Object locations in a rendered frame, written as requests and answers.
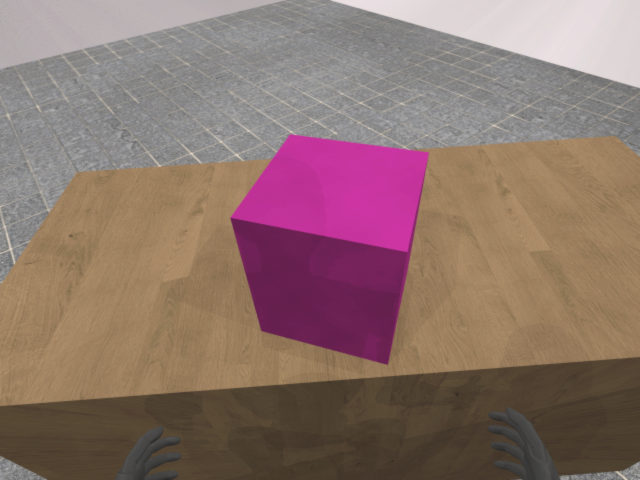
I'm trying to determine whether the pedestal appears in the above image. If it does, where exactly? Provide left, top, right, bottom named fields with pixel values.
left=0, top=136, right=640, bottom=480

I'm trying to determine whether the robot right hand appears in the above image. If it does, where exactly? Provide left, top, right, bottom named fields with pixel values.
left=488, top=407, right=560, bottom=480

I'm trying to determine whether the carton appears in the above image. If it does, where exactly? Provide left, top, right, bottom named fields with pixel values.
left=230, top=134, right=429, bottom=365

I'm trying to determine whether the robot left hand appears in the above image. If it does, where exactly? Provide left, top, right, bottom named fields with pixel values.
left=115, top=426, right=181, bottom=480

